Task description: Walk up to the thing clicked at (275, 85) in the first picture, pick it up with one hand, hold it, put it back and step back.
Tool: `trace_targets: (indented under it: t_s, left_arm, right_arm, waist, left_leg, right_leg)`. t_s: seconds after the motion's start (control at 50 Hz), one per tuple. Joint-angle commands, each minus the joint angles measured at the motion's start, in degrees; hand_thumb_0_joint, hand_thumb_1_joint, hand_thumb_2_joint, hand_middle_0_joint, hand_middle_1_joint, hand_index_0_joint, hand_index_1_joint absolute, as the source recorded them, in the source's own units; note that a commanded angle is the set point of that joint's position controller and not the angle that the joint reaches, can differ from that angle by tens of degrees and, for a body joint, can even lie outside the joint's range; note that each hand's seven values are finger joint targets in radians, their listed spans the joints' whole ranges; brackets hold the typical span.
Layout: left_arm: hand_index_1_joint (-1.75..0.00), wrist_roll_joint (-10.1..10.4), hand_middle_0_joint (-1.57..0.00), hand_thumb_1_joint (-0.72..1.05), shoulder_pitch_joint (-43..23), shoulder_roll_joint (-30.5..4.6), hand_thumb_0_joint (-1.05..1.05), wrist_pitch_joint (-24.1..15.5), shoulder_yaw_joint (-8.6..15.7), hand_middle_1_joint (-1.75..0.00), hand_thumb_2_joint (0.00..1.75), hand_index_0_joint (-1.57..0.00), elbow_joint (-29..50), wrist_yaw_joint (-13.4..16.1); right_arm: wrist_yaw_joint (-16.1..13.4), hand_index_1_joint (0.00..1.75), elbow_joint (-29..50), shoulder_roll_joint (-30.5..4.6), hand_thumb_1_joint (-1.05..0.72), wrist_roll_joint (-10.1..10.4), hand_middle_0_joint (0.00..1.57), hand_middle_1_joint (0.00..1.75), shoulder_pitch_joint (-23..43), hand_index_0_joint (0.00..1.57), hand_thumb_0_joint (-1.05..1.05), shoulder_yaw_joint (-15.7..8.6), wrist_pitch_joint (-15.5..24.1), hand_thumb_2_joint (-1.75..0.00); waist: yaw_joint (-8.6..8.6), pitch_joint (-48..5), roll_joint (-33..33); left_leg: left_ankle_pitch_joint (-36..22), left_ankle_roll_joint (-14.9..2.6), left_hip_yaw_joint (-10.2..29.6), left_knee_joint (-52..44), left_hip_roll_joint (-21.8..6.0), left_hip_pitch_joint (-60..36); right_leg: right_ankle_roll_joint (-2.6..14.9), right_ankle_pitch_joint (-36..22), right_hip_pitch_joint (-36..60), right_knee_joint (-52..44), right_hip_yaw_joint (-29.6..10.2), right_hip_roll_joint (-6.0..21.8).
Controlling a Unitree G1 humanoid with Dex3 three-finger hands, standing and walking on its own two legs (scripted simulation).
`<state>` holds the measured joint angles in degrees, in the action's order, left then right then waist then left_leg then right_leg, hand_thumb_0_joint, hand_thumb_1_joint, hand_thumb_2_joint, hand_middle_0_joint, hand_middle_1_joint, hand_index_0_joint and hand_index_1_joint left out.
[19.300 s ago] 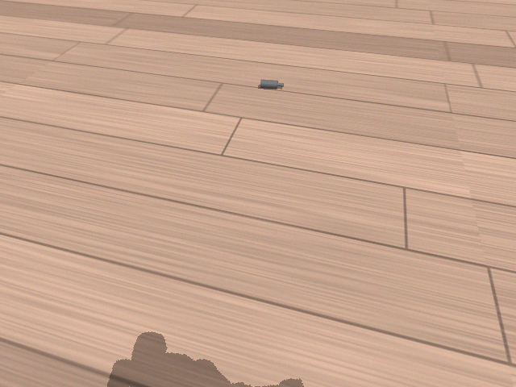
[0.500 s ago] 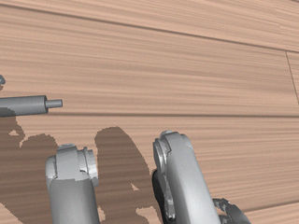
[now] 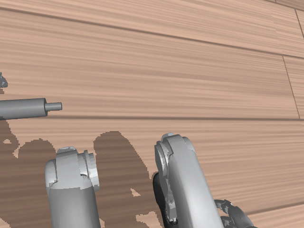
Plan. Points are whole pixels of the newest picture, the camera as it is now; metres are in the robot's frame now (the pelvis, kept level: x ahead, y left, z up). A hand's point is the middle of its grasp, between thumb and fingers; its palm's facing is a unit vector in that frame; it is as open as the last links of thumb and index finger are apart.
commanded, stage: approach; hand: left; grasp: from above
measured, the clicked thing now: (31, 108) +0.46 +0.31 -0.29
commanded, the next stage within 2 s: close in in 0.60 s
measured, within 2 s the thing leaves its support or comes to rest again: neither
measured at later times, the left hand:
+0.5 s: hand (18, 97) +0.46 +0.31 -0.17, palm faces -0.44 -0.04 -0.90, open 13.5 cm
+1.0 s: hand (15, 108) +0.43 +0.32 -0.18, palm faces -0.49 -0.10 -0.87, open 13.3 cm
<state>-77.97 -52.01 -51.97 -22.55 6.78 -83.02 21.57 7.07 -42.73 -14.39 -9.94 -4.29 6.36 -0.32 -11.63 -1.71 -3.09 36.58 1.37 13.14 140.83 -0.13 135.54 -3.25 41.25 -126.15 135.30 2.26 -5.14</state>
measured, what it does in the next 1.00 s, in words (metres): stands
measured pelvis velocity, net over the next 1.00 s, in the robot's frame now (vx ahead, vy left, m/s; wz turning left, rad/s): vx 0.00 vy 0.00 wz -0.01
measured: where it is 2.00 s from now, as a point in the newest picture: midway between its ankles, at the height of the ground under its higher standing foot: (129, 221)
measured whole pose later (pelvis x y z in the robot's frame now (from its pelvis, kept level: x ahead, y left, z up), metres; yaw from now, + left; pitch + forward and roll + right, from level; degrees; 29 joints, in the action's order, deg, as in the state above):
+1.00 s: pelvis +0.00 +0.00 +0.01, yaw +0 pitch +31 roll -12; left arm -76.9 -54.2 -48.9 -21.5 4.5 -84.6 22.2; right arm 7.1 -39.8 -15.8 -9.7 -4.3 8.0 -0.1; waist -14.2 0.4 -3.8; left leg 37.5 2.3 14.0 140.1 -0.5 134.2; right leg -3.8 41.0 -125.6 134.4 3.2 -4.5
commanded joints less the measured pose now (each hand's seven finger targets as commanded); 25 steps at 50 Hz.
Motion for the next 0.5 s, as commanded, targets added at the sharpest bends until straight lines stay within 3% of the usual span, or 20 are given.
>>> trace_targets:
  t_s: [0.0,0.06,0.12,0.14,0.18,0.26,0.3,0.34,0.38,0.4,0.44,0.48]
  left_arm:
    - [-1.04,2.0,-0.1,-0.47,-19.0,-11.2,0.0,0.0,-0.9,-1.07,0.93,-0.13,8.7,1.7]
    - [-1.07,1.9,-0.09,-0.48,-23.0,-8.5,0.0,0.0,-3.2,-1.1,0.92,-0.12,9.8,2.3]
    - [-1.07,1.6,-0.09,-0.47,-26.1,-7.1,0.0,0.7,-4.3,-1.1,0.92,-0.12,10.5,3.8]
    - [-1.08,1.4,-0.08,-0.48,-24.9,-7.3,0.0,1.1,-4.2,-1.11,0.93,-0.12,9.9,4.4]
    - [-1.07,1.1,-0.08,-0.48,-24.0,-6.9,0.0,2.7,-3.8,-1.11,0.94,-0.11,7.4,5.5]
    - [-1.05,0.1,-0.1,-0.49,-21.8,-10.7,0.0,6.6,0.1,-1.07,0.94,-0.12,4.2,7.6]
    - [-1.03,0.0,-0.11,-0.47,-21.9,-12.0,0.0,8.3,1.2,-1.05,0.94,-0.13,4.1,8.0]
    - [-1.0,1.0,-0.14,-0.45,-20.3,-13.1,0.0,10.0,2.0,-1.02,0.93,-0.16,3.7,7.7]
    - [-0.98,2.0,-0.16,-0.44,-18.8,-13.6,0.0,11.2,2.4,-0.99,0.94,-0.17,3.2,6.9]
    - [-0.97,2.7,-0.17,-0.43,-17.2,-12.7,0.0,11.6,1.5,-0.98,0.93,-0.18,3.0,6.0]
    - [-0.97,4.6,-0.16,-0.43,-15.3,-11.3,0.0,12.0,0.3,-0.99,0.92,-0.18,1.6,4.1]
    - [-0.96,6.4,-0.18,-0.43,-16.3,-13.0,0.0,11.5,0.9,-0.97,0.93,-0.19,4.1,1.9]
  right_arm:
    - [-0.7,0.3,0.7,-15.6,-0.91,0.0,0.2,0.3,-9.7,0.2,0.0,-5.2,0.6,-0.9]
    - [-0.7,0.3,0.5,-15.8,-0.91,-0.1,0.2,0.3,-11.1,0.2,0.0,-5.2,1.1,-0.9]
    - [-0.8,0.3,0.2,-16.0,-0.91,-0.3,0.2,0.3,-12.4,0.2,0.0,-5.0,1.5,-0.9]
    - [-0.8,0.3,0.2,-15.8,-0.91,-0.2,0.2,0.3,-12.2,0.2,0.0,-4.8,1.6,-0.9]
    - [-0.8,0.3,0.3,-16.0,-0.91,-0.3,0.2,0.3,-12.8,0.2,0.0,-4.7,1.9,-0.9]
    - [-0.6,0.3,1.7,-15.8,-0.91,-0.2,0.2,0.3,-12.1,0.2,0.0,-4.0,1.8,-0.9]
    - [-0.4,0.3,2.3,-15.7,-0.91,-0.3,0.2,0.3,-12.0,0.2,0.0,-3.5,1.8,-0.9]
    - [-0.4,0.3,3.0,-15.4,-0.91,0.2,0.2,0.3,-11.3,0.2,0.0,-3.4,1.8,-0.9]
    - [-0.4,0.3,3.4,-15.7,-0.91,0.2,0.2,0.3,-11.3,0.2,0.0,-3.1,2.0,-0.9]
    - [-0.5,0.3,3.5,-15.5,-0.91,0.4,0.2,0.3,-11.1,0.2,0.0,-3.1,1.9,-0.9]
    - [-0.3,0.3,3.4,-15.4,-0.91,0.8,0.2,0.3,-11.3,0.2,0.0,-3.2,2.2,-0.9]
    - [-0.4,0.3,3.5,-15.7,-0.91,1.0,0.2,0.3,-11.8,0.2,0.0,-3.5,2.4,-0.9]
  waist:
    - [-1.53,-33.9,21.8]
    - [-3.56,-33.9,23.0]
    - [-4.37,-37.0,23.9]
    - [-3.65,-36.7,25.1]
    - [-3.71,-36.2,25.1]
    - [-1.75,-37.9,28.1]
    - [-1.73,-38.7,25.7]
    - [-0.5,-39.2,25.1]
    - [-0.97,-39.0,22.7]
    - [-0.82,-39.6,20.7]
    - [-2.39,-36.0,16.5]
    - [-2.08,-36.4,15.5]
  left_leg:
    - [-4.0,-1.6,-7.0,-15.2,-0.7,-34.2]
    - [-3.2,-1.26,-6.0,-15.6,-1.1,-35.3]
    - [-5.9,-1.22,-6.5,-14.8,-1.1,-36.5]
    - [-6.5,-1.1,-6.8,-15.0,-1.2,-36.8]
    - [-7.7,-1.04,-6.8,-15.2,-1.2,-37.8]
    - [-9.8,-1.03,-7.7,-15.9,-1.0,-37.4]
    - [-9.6,-1.75,-8.6,-15.0,-0.7,-34.8]
    - [-9.4,-2.12,-9.3,-15.1,-0.6,-33.9]
    - [-9.6,-2.72,-9.5,-14.4,-0.6,-32.4]
    - [-9.8,-2.98,-9.4,-14.2,-0.6,-32.1]
    - [-7.4,-3.71,-9.2,-13.8,-0.5,-27.4]
    - [-6.2,-3.8,-9.1,-13.9,-0.5,-26.8]
  right_leg:
    - [4.65,-10.2,8.6,-12.3,9.1,-0.1]
    - [4.73,-10.1,7.2,-12.0,9.7,0.0]
    - [4.42,-12.7,8.5,-12.2,9.7,-0.1]
    - [4.58,-13.2,8.7,-12.0,9.6,-0.1]
    - [4.5,-14.1,8.5,-11.9,9.7,0.1]
    - [4.88,-15.9,9.6,-11.0,9.4,0.2]
    - [4.62,-16.4,11.9,-12.2,8.7,-0.1]
    - [4.7,-16.3,13.1,-12.6,7.9,0.1]
    - [4.28,-16.8,15.2,-13.2,7.5,0.0]
    - [4.17,-17.1,16.0,-13.4,7.4,-0.2]
    - [3.68,-15.7,16.9,-14.2,7.0,-0.3]
    - [3.63,-14.2,18.0,-14.7,6.9,-0.1]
